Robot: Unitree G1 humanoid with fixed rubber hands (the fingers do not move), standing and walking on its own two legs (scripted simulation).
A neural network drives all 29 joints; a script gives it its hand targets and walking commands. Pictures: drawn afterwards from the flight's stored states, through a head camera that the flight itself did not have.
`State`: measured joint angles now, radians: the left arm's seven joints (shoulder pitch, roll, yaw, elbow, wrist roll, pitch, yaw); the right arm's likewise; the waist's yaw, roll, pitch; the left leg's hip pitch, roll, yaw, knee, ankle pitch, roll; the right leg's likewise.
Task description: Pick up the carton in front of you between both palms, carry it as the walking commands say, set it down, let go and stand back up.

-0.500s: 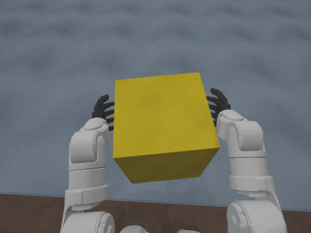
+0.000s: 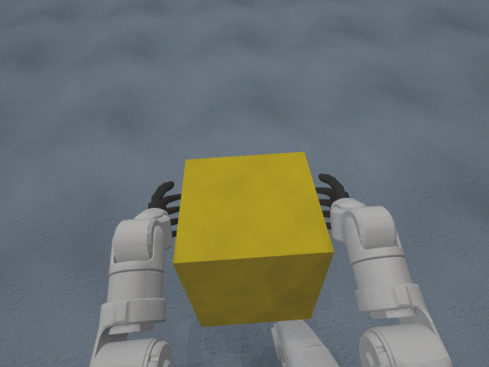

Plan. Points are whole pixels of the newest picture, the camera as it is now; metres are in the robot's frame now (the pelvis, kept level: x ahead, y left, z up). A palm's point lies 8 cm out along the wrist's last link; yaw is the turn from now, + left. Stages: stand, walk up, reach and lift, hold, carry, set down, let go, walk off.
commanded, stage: carry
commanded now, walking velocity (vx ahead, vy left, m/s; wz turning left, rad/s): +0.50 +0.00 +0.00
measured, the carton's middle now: (250, 242) +0.32 -0.04 -0.02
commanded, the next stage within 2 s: none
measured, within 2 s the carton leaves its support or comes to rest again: neither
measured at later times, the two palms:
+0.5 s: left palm (160, 132) +0.74 +0.15 -0.07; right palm (262, 113) +0.77 -0.15 -0.07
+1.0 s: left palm (176, 55) +1.04 +0.09 -0.01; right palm (264, 48) +1.04 -0.21 -0.02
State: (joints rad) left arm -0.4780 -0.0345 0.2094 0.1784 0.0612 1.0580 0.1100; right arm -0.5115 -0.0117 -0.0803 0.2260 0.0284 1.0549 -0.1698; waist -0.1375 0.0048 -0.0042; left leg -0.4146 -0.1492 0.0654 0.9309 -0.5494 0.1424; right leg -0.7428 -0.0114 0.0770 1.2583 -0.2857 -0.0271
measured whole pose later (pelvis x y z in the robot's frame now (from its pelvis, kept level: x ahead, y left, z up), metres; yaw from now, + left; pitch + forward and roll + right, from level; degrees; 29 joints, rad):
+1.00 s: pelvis +0.76 -0.05 -0.11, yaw -1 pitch +4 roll -1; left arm -0.22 -0.14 0.14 -0.20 0.13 1.13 0.10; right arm -0.23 0.13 -0.15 -0.19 -0.09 1.13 -0.09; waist -0.02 0.03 -0.16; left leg -0.14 0.07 0.08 0.61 -0.45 -0.02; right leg -0.42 0.00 -0.18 0.48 -0.11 -0.05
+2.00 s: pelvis +1.35 -0.07 -0.10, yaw +2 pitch +4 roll +1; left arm -0.17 -0.14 0.11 -0.26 0.12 1.21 0.09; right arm -0.16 0.14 -0.12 -0.29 -0.12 1.24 -0.09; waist 0.01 0.02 -0.11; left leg -0.38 0.08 0.07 1.09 -0.40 0.00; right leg -0.35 -0.05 -0.24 0.46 -0.18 -0.07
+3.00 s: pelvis +1.91 -0.05 -0.10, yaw +1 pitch +3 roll -1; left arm -0.17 -0.14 0.11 -0.32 0.11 1.20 0.09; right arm -0.17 0.13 -0.11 -0.34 -0.12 1.22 -0.09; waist 0.00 0.04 -0.06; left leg -0.17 0.06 0.09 0.47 -0.32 -0.02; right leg -0.35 -0.02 -0.21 0.43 -0.14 -0.07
